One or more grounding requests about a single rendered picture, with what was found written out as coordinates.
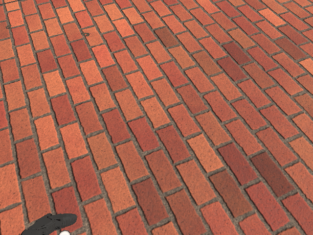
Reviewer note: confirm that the robot left hand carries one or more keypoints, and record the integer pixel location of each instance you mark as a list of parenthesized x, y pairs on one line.
[(49, 223)]

